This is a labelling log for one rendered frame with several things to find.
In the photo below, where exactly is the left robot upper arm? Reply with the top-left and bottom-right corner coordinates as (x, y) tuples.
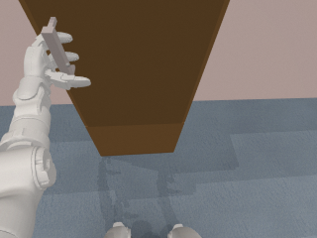
(0, 146), (56, 238)

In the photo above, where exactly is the right robot shin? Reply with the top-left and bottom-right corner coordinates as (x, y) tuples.
(171, 224), (183, 231)

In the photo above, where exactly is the robot left forearm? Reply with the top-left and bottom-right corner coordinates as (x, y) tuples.
(0, 76), (52, 152)

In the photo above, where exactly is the cupboard door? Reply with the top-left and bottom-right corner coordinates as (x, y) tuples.
(25, 0), (225, 127)

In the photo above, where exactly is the left robot shin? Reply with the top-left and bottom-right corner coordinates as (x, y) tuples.
(113, 222), (124, 227)

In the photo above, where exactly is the robot shin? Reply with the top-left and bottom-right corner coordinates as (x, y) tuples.
(171, 224), (183, 231)
(113, 222), (124, 227)

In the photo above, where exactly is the left robot hand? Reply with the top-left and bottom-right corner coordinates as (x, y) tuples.
(24, 32), (91, 90)

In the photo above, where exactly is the handle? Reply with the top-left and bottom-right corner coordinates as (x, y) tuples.
(41, 17), (75, 75)

